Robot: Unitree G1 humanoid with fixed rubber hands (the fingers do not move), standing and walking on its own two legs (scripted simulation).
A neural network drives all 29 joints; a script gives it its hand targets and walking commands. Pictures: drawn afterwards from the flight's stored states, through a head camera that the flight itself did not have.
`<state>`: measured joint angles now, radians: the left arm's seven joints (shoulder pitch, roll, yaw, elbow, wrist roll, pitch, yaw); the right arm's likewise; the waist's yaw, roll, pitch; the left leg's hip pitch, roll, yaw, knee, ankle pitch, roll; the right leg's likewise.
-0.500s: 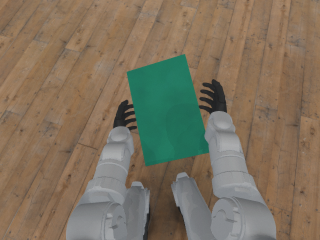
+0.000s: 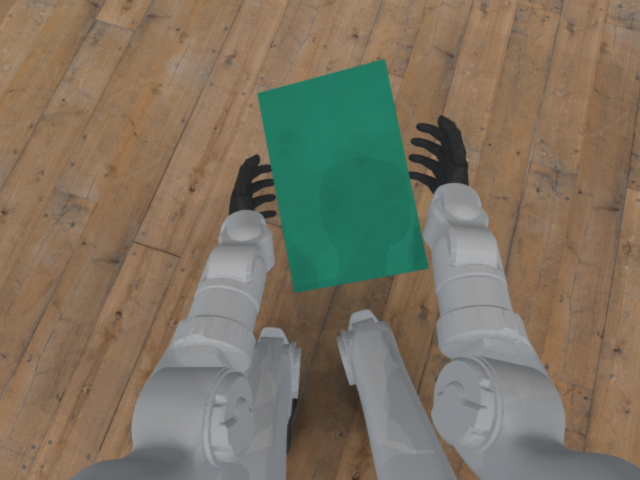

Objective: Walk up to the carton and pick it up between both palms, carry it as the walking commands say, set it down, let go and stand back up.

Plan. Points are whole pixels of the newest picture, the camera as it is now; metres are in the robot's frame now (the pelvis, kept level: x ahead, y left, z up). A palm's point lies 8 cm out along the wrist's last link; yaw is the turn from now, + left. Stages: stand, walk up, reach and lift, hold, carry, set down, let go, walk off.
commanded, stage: set down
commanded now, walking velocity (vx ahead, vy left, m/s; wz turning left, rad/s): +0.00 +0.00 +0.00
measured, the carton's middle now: (345, 187) +0.49 -0.08 -0.16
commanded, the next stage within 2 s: none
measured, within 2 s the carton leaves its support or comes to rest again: neither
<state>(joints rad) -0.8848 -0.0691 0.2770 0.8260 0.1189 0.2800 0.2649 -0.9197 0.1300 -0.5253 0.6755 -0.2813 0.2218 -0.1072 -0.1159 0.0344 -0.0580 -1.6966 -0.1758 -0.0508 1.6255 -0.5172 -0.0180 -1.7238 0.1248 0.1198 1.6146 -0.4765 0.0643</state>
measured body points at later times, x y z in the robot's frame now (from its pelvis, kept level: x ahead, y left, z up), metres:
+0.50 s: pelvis -0.04 +0.00 -0.07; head +0.31 -0.04 +0.21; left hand +0.49 +0.04 -0.22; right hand +0.47 -0.21 -0.18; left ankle +0.10 +0.10 -0.51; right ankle +0.11 -0.13 -0.51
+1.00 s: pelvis -0.04 -0.01 -0.12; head +0.31 -0.05 +0.14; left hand +0.51 +0.04 -0.29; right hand +0.49 -0.22 -0.25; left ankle +0.10 +0.10 -0.51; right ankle +0.11 -0.13 -0.51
